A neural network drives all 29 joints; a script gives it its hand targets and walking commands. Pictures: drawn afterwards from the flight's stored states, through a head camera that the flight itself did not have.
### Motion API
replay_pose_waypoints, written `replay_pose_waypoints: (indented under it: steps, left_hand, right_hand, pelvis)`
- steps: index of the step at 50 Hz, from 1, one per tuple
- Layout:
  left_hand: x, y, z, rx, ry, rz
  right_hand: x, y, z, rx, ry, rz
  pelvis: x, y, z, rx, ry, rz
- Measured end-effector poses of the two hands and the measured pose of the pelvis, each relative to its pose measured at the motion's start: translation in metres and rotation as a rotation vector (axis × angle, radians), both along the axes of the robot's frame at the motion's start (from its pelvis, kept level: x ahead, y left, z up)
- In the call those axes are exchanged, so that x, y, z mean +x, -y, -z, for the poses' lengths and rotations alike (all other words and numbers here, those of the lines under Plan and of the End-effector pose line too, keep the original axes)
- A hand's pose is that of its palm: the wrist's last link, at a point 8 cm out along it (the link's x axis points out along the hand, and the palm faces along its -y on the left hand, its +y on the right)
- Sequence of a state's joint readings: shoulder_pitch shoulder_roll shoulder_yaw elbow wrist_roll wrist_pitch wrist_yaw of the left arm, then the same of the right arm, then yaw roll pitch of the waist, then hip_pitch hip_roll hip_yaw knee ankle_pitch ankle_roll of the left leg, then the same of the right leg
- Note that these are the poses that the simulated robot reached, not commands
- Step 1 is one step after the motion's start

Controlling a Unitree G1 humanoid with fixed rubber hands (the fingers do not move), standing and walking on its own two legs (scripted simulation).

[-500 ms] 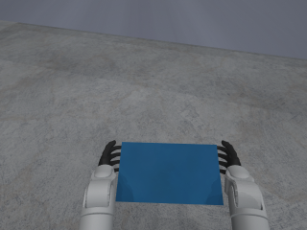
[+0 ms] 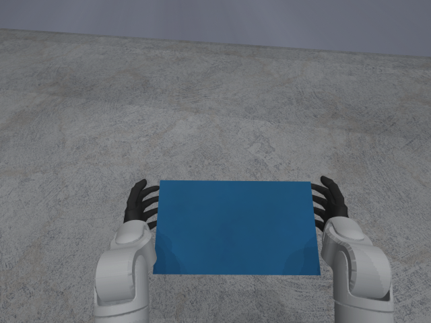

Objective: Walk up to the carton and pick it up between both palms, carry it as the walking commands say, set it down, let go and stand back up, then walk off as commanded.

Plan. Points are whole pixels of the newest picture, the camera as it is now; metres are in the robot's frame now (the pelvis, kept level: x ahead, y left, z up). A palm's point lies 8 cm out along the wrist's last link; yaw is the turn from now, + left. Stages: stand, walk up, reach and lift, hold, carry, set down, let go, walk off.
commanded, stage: carry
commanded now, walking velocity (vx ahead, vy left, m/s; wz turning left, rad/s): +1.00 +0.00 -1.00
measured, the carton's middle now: (230, 230) +0.31 +0.01 -0.02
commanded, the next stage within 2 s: none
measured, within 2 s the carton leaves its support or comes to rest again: neither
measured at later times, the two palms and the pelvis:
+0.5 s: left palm (241, 122) +0.59 -0.02 +0.02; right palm (380, 135) +0.51 -0.33 +0.05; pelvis +0.29 -0.10 -0.01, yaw -21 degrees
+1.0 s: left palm (383, 65) +0.82 -0.46 +0.04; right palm out of the picture +0.53 -0.60 +0.07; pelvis +0.57 -0.30 -0.04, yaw -57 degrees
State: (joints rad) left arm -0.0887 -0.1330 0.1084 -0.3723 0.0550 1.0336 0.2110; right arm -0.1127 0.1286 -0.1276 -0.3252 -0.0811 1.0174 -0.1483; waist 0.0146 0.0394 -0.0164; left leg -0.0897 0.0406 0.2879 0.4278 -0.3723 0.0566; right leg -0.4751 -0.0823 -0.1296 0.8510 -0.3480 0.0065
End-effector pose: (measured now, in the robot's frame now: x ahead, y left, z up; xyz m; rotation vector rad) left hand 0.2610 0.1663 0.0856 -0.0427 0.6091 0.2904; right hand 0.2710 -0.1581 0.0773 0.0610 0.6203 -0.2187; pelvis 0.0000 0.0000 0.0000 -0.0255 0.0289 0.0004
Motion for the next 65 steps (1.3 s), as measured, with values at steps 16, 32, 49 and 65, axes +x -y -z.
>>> replay_pose_waypoints:
  steps: [16, 32, 49, 65]
  left_hand:
    - [0.214, 0.127, 0.063, -0.068, -0.124, 0.207]
    - [0.462, 0.294, 0.029, 0.031, -0.11, 0.612]
    - [0.556, 0.629, 0.039, -0.051, -0.063, 1.196]
    - [0.667, 0.789, 0.022, 0.095, -0.129, 1.241]
  right_hand:
    - [0.152, 0.122, 0.031, -0.063, -0.128, 0.213]
    - [0.267, 0.237, 0.032, 0.037, -0.148, 0.62]
    - [0.25, 0.438, 0.002, -0.064, -0.112, 1.187]
    - [0.349, 0.57, 0.028, 0.125, -0.145, 1.258]
  pelvis:
    - [0.188, 0.079, 0.047, -0.111, 0.034, 0.193]
    - [0.391, 0.099, 0.011, 0.061, 0.006, 0.683]
    - [0.558, 0.293, 0.039, -0.073, 0.074, 0.979]
    - [0.661, 0.387, 0.003, -0.019, 0.02, 1.272]
